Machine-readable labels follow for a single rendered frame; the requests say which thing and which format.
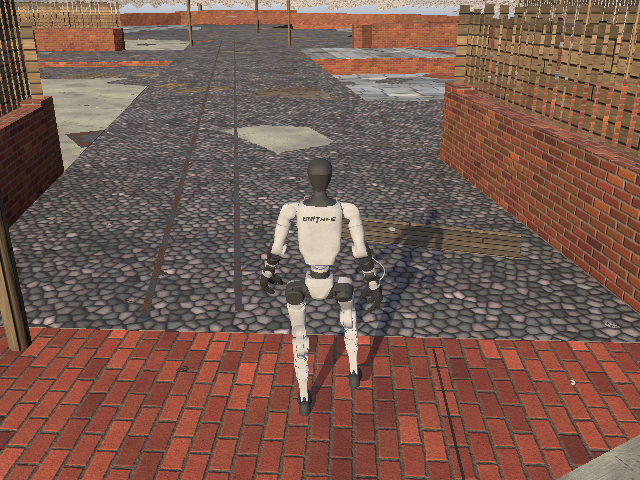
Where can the right robot upper arm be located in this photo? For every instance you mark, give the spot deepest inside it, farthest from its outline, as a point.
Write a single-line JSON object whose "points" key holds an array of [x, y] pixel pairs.
{"points": [[352, 212]]}

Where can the robot right shin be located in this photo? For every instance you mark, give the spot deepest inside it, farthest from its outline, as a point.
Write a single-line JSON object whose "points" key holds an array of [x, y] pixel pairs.
{"points": [[351, 343]]}

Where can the robot left hand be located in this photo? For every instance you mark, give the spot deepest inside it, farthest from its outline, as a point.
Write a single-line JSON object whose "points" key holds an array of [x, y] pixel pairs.
{"points": [[264, 282]]}

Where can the right robot forearm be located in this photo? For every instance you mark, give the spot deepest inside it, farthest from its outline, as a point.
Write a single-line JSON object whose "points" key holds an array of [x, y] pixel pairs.
{"points": [[369, 270]]}

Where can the left robot forearm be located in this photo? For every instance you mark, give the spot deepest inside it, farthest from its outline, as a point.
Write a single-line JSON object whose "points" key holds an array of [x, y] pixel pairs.
{"points": [[270, 263]]}

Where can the robot right hand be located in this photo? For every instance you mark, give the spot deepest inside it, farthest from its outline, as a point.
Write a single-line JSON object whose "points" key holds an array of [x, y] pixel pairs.
{"points": [[376, 296]]}

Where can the robot right thigh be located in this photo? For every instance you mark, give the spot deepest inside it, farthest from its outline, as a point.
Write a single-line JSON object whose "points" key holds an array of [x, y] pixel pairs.
{"points": [[343, 290]]}

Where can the left robot upper arm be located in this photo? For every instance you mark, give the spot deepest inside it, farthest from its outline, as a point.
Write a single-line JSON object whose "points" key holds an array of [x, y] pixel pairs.
{"points": [[288, 211]]}

